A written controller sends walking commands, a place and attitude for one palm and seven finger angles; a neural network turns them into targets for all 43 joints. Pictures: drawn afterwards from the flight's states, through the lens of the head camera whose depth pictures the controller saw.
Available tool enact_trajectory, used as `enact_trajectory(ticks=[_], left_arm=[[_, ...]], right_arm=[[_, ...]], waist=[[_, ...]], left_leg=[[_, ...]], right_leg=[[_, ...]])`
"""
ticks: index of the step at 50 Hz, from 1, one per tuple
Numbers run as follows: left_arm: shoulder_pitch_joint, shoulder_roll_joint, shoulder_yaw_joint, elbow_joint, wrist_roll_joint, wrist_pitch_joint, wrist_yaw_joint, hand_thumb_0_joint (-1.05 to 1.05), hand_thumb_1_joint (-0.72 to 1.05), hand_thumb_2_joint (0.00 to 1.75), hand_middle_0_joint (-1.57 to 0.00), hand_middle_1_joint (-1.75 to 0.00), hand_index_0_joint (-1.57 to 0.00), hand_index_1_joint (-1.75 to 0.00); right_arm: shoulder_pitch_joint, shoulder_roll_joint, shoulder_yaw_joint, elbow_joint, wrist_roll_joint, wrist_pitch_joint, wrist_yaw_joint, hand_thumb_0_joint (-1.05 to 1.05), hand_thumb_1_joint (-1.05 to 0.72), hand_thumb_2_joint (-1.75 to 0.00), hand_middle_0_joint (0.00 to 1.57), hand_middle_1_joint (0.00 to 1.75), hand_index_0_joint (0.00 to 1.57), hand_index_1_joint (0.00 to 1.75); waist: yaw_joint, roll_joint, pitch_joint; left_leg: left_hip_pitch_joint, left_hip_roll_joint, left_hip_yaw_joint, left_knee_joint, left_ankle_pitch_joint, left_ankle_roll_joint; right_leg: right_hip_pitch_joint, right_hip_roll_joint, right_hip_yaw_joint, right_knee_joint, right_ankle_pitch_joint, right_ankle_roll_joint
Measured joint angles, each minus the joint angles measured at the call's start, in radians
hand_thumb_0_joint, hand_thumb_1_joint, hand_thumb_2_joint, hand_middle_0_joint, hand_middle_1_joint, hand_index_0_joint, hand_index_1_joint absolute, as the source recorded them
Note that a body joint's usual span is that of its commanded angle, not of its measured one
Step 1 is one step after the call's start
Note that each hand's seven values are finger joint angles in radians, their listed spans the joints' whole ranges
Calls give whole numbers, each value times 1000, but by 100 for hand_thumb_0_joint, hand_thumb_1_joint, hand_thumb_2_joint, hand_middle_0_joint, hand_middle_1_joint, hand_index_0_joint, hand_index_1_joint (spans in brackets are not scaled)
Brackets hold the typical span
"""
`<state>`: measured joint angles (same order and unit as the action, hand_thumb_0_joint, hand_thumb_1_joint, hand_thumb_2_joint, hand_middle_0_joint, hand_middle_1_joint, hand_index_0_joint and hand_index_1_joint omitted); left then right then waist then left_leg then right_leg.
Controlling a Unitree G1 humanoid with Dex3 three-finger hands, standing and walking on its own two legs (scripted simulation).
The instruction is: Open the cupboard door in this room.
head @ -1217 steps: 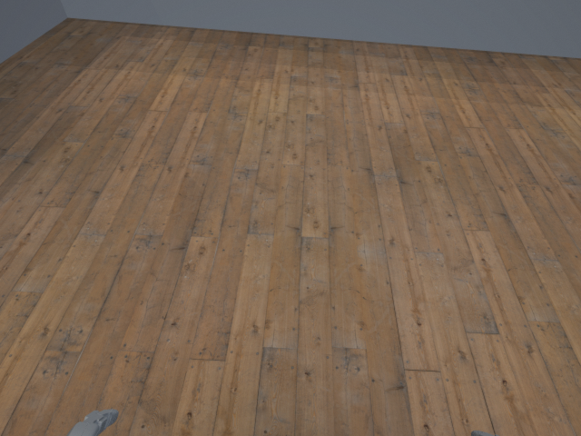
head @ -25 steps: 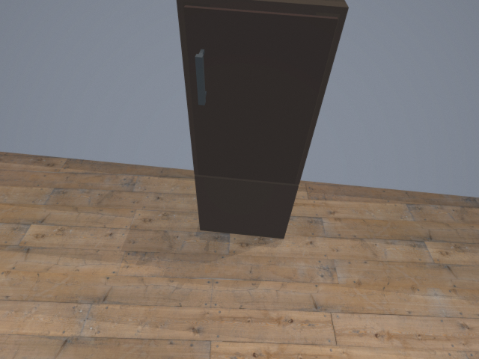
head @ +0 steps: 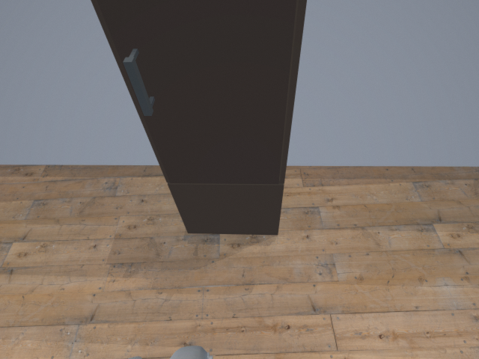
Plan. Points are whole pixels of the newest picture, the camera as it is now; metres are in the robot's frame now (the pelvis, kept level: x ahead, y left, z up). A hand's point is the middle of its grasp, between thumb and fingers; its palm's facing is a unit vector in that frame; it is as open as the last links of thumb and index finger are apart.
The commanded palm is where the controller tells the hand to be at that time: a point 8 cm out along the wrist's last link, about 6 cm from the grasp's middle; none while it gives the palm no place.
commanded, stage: take the last steps up to it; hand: left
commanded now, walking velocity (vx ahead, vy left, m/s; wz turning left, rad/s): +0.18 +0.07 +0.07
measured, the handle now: (141, 83) +0.66 +0.26 +0.09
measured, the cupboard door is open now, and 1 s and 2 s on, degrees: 0 0 0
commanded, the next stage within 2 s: come to a stop and stand still in 0.10 s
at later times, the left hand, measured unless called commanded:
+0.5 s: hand out of the picture +0.10 +0.21 -0.18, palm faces +0.06 -0.98 -0.19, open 7.4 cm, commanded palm none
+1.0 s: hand out of the picture +0.14 +0.13 -0.16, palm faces +0.02 -0.97 -0.23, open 7.3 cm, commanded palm none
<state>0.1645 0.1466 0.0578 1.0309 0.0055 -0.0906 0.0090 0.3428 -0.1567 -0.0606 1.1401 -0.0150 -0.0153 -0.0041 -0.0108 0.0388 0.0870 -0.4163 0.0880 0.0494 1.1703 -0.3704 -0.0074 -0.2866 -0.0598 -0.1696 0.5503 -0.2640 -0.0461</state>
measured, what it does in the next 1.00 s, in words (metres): steps on the spot: left foot, then right foot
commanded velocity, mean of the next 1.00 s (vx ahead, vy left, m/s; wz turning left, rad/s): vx -0.07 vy -0.02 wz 0.01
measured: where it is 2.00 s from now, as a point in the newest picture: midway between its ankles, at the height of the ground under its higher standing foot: outside the picture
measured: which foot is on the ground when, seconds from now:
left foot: up 0.00-0.30, down 0.32-0.74, up 0.76-1.00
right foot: down 0.00-0.34, up 0.36-0.72, down 0.74-1.00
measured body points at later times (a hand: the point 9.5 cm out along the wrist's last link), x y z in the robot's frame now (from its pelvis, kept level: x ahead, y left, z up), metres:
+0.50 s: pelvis +0.11 +0.03 +0.00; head +0.18 +0.05 +0.45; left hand +0.09 +0.27 -0.16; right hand +0.23 -0.17 -0.15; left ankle +0.16 +0.14 -0.73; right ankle +0.05 -0.10 -0.68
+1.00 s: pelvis +0.07 -0.05 +0.00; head +0.10 -0.07 +0.45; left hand +0.14 +0.18 -0.14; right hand +0.09 -0.29 -0.16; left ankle +0.03 +0.09 -0.71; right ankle +0.09 -0.14 -0.73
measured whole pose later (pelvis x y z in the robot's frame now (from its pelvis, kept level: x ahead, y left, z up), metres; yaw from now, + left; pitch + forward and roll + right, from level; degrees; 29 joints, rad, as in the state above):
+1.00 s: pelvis +0.07 -0.05 +0.00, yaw +0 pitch +0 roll +1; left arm 0.19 0.16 0.02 1.01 0.02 0.00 0.02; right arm 0.23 -0.19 -0.06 1.07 -0.01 0.04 -0.01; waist -0.01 0.02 0.04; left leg -0.27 0.03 0.03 0.71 -0.42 -0.03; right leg -0.28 -0.01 -0.08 0.51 -0.24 -0.05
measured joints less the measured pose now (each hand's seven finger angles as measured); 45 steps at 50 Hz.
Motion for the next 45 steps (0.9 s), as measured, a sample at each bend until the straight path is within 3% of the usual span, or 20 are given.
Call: enact_trajectory(ticks=[6,14,16,20,26,31,36,38,41,45], left_arm=[[66,3,-21,42,13,11,1,-2,95,90,-20,-30,-20,-30],[142,-19,-40,85,18,27,-1,0,92,90,-20,-30,-20,-30],[160,-20,-44,95,15,43,6,0,91,90,-20,-30,-20,-30],[143,5,-49,98,3,84,24,0,91,90,-20,-30,-20,-30],[71,40,-19,48,3,118,24,0,91,90,-20,-30,-20,-30],[24,88,13,-6,7,138,20,0,91,90,-20,-30,-20,-30],[5,96,10,-46,9,121,11,0,91,90,-20,-30,-19,-30],[12,86,2,-49,18,107,11,0,91,90,-20,-30,-19,-30],[23,53,-21,-45,25,111,6,0,91,90,-20,-30,-19,-30],[32,19,-36,-32,21,111,3,0,91,90,-20,-30,-20,-30]], right_arm=[[-137,-37,-12,-87,-6,-1,10,0,-91,-90,19,30,20,29],[-232,-30,11,-119,-4,-4,19,0,-91,-90,19,30,20,29],[-243,-23,23,-118,-4,-13,13,0,-91,-90,19,30,20,29],[-272,22,40,-119,7,-16,-6,0,-91,-90,19,30,20,29],[-296,42,19,-133,11,11,-34,-1,-92,-90,20,30,20,30],[-281,10,3,-130,-1,27,-30,-2,-93,-90,20,30,21,30],[-235,-33,-14,-115,-9,47,-17,-1,-92,-90,20,30,20,30],[-218,-50,-21,-109,-2,59,-11,0,-91,-90,20,30,20,29],[-187,-67,-26,-106,1,83,-5,0,-91,-90,20,30,20,29],[-153,-64,-19,-94,1,73,0,0,-91,-90,20,30,20,29]], waist=[[3,2,-38],[56,-24,-30],[67,-33,-22],[76,-92,17],[46,-69,67],[29,-62,58],[16,-30,19],[12,-12,3],[4,5,-18],[-1,-3,-39]], left_leg=[[-114,21,21,-168,127,-28],[-10,-3,35,-526,169,-27],[55,-14,42,-628,269,-13],[95,-46,77,-634,156,31],[112,-34,80,-692,196,32],[100,-12,85,-688,209,10],[65,11,64,-627,197,-28],[31,15,40,-548,112,-34],[-5,-27,-24,-392,-67,-16],[6,-55,-33,-265,-54,-8]], right_leg=[[117,24,-15,-141,18,0],[207,21,-26,-156,-51,38],[204,11,-20,-96,-100,57],[104,-17,64,155,-251,72],[-97,22,161,459,-273,79],[-168,23,178,502,-221,86],[-39,2,140,168,-121,74],[-11,7,129,100,-74,56],[-3,14,117,90,-67,28],[13,26,115,9,-15,11]])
